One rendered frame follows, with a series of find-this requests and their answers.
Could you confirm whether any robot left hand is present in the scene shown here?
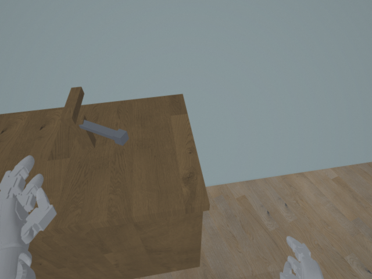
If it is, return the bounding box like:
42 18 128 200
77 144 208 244
0 155 57 250

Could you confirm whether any robot right hand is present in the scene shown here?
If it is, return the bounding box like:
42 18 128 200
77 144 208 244
280 236 324 279

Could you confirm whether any counter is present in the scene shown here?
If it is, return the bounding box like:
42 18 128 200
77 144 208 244
0 87 210 279

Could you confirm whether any robot left forearm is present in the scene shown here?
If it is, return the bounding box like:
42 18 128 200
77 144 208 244
0 246 36 279

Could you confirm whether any tap lever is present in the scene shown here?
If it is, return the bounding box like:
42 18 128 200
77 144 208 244
79 120 129 146

